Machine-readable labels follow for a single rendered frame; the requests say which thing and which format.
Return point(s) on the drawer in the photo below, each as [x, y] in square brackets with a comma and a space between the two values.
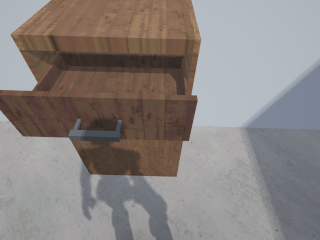
[149, 93]

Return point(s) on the handle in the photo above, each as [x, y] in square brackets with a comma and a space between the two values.
[95, 135]

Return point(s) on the cabinet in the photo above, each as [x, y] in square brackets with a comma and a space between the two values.
[132, 27]

